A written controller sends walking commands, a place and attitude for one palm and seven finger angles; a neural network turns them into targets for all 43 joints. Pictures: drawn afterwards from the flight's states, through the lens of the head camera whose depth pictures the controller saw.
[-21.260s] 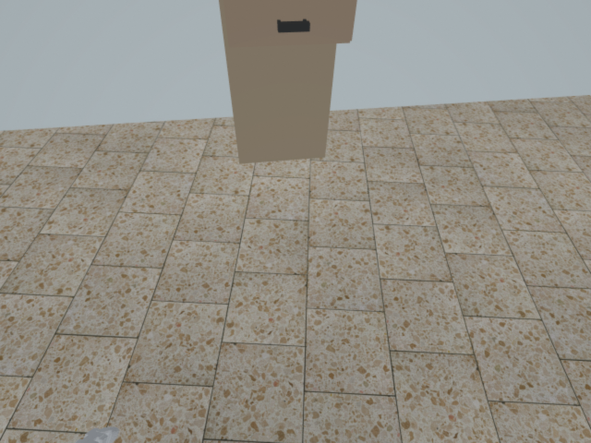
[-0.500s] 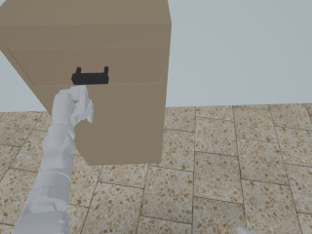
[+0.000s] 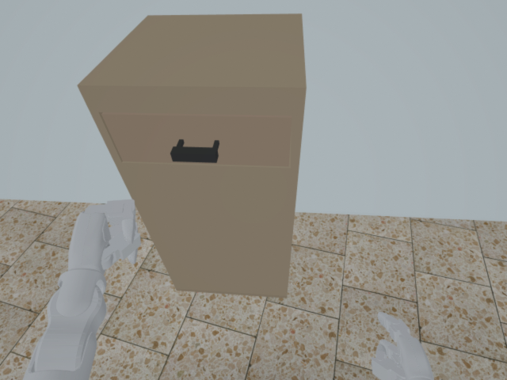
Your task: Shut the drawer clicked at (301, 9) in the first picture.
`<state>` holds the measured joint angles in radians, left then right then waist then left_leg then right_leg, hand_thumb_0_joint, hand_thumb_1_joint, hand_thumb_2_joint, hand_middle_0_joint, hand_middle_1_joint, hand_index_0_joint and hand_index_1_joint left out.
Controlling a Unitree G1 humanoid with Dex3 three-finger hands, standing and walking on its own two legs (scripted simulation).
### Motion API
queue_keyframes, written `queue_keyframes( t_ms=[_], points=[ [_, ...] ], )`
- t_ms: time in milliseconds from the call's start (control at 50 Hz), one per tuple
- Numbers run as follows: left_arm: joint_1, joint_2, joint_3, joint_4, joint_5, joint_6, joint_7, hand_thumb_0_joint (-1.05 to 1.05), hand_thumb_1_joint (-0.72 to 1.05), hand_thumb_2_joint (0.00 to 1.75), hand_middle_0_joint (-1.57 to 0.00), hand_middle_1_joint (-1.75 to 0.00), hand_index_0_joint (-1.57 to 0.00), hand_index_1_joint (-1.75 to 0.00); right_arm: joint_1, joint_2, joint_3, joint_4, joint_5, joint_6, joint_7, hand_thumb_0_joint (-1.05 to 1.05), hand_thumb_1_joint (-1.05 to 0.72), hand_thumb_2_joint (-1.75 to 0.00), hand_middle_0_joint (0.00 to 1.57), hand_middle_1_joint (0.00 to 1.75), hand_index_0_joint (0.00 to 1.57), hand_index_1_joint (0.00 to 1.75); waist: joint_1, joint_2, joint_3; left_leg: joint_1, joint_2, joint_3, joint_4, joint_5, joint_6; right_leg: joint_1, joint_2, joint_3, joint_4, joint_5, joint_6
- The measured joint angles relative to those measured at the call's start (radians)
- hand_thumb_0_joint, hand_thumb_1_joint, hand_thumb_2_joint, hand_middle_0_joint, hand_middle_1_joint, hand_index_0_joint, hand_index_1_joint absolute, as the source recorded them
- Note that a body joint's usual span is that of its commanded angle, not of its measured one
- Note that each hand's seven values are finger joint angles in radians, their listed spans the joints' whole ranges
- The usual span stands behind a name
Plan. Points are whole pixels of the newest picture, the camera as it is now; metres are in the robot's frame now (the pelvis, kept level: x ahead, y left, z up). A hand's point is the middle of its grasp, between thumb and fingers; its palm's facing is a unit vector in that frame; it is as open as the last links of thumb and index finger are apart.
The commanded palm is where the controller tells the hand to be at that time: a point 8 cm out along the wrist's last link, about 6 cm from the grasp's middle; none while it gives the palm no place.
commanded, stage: draw the hand back to the body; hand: left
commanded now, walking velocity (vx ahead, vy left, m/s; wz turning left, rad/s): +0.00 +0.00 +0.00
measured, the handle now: (196, 149) +0.58 +0.18 +0.04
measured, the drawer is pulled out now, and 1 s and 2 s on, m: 0.00 0.00 0.00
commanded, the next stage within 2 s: step back with the hand held close in 0.68 s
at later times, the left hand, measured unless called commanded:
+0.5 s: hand (59, 276) +0.20 +0.24 +0.16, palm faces +0.37 -0.84 -0.39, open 3.3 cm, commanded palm +0.14 +0.29 +0.18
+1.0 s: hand (42, 273) +0.20 +0.26 +0.17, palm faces +0.35 -0.82 -0.46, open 3.2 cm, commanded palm +0.13 +0.30 +0.18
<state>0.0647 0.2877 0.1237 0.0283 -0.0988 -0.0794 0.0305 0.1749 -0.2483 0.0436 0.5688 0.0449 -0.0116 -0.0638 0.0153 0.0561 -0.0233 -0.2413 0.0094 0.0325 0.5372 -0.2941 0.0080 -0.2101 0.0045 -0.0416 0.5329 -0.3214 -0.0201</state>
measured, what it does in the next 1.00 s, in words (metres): stands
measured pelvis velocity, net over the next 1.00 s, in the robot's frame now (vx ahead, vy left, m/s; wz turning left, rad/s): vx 0.00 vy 0.02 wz -0.01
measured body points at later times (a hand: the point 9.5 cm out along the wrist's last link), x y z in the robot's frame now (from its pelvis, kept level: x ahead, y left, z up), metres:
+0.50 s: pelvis +0.01 +0.01 +0.01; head -0.01 -0.02 +0.46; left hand +0.17 +0.28 +0.19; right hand +0.20 -0.22 -0.08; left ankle +0.00 +0.12 -0.73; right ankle -0.02 -0.10 -0.73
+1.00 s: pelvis +0.00 +0.02 +0.01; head +0.01 +0.00 +0.46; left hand +0.17 +0.30 +0.19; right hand +0.18 -0.21 -0.08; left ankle -0.01 +0.12 -0.73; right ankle -0.02 -0.10 -0.73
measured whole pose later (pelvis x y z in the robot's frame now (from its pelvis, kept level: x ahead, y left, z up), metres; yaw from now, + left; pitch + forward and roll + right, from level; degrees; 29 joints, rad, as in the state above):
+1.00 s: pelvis +0.00 +0.02 +0.01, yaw -1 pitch -1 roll -1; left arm 0.56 0.36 0.35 -0.49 -0.07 -0.17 0.09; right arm 0.16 -0.24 0.01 0.57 0.00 -0.01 -0.05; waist 0.01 0.06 0.02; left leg -0.19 0.00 0.05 0.45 -0.25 0.03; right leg -0.15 0.00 -0.03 0.40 -0.25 0.01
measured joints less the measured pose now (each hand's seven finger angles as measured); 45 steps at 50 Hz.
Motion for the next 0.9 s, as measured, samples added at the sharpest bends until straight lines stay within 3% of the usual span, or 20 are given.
queue_keyframes(
  t_ms=[140, 540, 680, 820, 900],
  points=[
    [0.116, 0.000, 0.012, -0.134, 0.022, 0.008, 0.053, 0.02, 0.89, 0.90, -1.40, -1.60, -1.40, -1.60, -0.004, 0.008, 0.007, 0.027, -0.018, -0.011, -0.002, 0.01, -0.91, -0.90, 0.20, 0.30, 0.20, 0.30, 0.020, 0.009, 0.035, 0.093, -0.006, -0.001, -0.084, 0.036, 0.002, 0.093, -0.003, -0.001, -0.083, 0.035, 0.002],
    [0.484, 0.044, 0.154, -0.491, 0.023, -0.025, 0.064, 0.02, 0.89, 0.90, -1.40, -1.60, -1.40, -1.60, 0.025, 0.009, -0.025, 0.042, -0.031, -0.051, 0.002, 0.01, -0.91, -0.90, 0.20, 0.30, 0.20, 0.30, 0.044, 0.024, 0.026, 0.146, -0.005, 0.007, -0.106, 0.027, 0.007, 0.156, -0.001, 0.007, -0.132, 0.044, 0.011],
    [0.470, 0.026, 0.151, -0.483, 0.030, -0.026, 0.074, 0.01, 0.89, 0.90, -1.40, -1.60, -1.40, -1.60, 0.015, 0.008, -0.025, 0.048, -0.034, -0.065, -0.009, 0.01, -0.91, -0.90, 0.20, 0.30, 0.20, 0.30, 0.056, 0.022, 0.036, 0.143, -0.011, -0.001, -0.100, 0.030, 0.011, 0.156, -0.007, -0.001, -0.126, 0.043, 0.014],
    [0.454, 0.026, 0.141, -0.483, 0.030, -0.014, 0.076, 0.02, 0.89, 0.90, -1.40, -1.60, -1.40, -1.60, 0.013, 0.023, -0.013, 0.048, -0.039, -0.074, -0.012, 0.01, -0.91, -0.90, 0.20, 0.30, 0.20, 0.30, 0.052, 0.009, 0.039, 0.146, -0.009, 0.002, -0.101, 0.030, 0.011, 0.158, -0.005, 0.002, -0.129, 0.046, 0.013],
    [0.440, 0.065, 0.208, -0.500, 0.033, -0.062, 0.067, 0.02, 0.89, 0.90, -1.41, -1.60, -1.41, -1.60, 0.005, 0.023, -0.011, 0.024, -0.040, -0.047, -0.001, 0.01, -0.91, -0.90, 0.20, 0.30, 0.20, 0.30, 0.032, 0.010, 0.037, 0.101, 0.001, -0.002, -0.076, 0.025, 0.013, 0.130, 0.004, -0.001, -0.139, 0.059, 0.014]
  ],
)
